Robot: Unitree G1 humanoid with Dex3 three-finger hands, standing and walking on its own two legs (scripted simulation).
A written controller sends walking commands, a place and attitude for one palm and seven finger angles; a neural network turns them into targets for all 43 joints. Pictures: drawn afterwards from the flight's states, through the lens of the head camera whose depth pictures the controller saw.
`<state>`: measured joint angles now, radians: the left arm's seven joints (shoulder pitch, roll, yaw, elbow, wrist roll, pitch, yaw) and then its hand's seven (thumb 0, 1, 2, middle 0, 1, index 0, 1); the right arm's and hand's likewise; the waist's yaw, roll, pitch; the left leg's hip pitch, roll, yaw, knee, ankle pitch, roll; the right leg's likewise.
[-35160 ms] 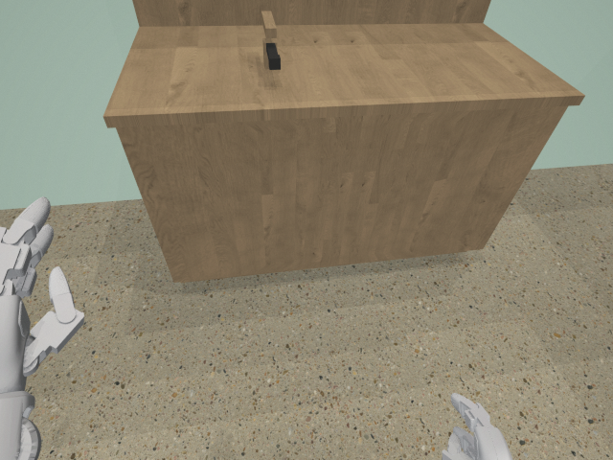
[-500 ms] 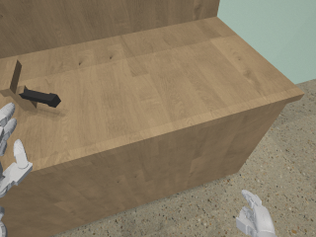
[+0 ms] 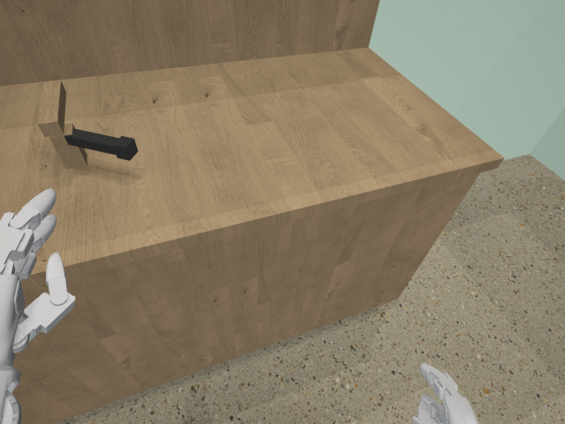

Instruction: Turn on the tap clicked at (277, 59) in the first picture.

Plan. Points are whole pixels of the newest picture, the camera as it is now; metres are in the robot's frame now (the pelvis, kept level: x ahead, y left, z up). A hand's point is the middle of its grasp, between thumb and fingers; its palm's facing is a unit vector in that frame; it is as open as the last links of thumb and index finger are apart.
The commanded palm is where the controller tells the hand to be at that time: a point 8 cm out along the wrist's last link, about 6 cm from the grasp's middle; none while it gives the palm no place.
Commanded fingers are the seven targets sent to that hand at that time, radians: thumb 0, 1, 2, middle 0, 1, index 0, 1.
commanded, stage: come to a stop and stand still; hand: left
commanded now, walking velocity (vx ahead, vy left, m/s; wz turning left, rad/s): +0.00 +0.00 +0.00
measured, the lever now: (125, 148) +0.52 +0.32 +0.09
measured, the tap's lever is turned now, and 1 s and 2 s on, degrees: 55 55 55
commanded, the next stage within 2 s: look again from close up in 1.66 s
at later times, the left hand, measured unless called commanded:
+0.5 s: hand out of the picture +0.14 +0.34 +0.15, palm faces +0.40 -0.88 -0.26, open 7.4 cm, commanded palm +0.07 +0.36 +0.18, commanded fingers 0.00 0.90 0.90 -0.20 -0.30 -0.20 -0.30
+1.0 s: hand out of the picture +0.10 +0.36 +0.16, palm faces +0.33 -0.89 -0.33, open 7.5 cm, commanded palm +0.05 +0.41 +0.18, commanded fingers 0.00 0.90 0.90 -0.20 -0.30 -0.20 -0.30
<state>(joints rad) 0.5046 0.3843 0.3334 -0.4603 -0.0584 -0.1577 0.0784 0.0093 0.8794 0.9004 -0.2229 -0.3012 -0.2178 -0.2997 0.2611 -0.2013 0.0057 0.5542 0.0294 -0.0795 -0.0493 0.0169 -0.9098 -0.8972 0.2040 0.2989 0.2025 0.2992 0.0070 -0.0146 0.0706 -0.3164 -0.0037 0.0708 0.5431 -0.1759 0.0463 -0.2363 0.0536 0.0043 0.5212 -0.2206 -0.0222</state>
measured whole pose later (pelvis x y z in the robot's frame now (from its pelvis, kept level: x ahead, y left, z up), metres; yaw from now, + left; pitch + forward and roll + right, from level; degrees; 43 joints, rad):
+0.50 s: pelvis -0.10 +0.08 +0.00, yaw -2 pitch -5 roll -1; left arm 0.28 0.35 0.36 -0.37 -0.04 -0.12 0.10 0.01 0.89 0.90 -0.21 -0.30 -0.21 -0.30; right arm 0.17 -0.15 0.03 0.59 0.01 -0.12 -0.01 0.02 -0.91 -0.90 0.21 0.30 0.20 0.30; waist 0.03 -0.07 0.08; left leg -0.28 -0.08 -0.01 0.53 -0.16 0.07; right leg -0.39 0.04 0.06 0.87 -0.41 -0.01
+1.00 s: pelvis -0.12 +0.13 -0.01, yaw -2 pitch -4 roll +1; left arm 0.42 0.38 0.34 -0.51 -0.05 -0.16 0.11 0.01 0.89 0.90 -0.21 -0.30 -0.21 -0.30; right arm 0.23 -0.18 0.00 0.60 0.00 -0.14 -0.04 0.02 -0.91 -0.90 0.20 0.30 0.20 0.30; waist 0.00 -0.09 0.07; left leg -0.26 0.02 0.05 0.59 -0.26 -0.01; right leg -0.32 0.02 -0.02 0.82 -0.46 -0.03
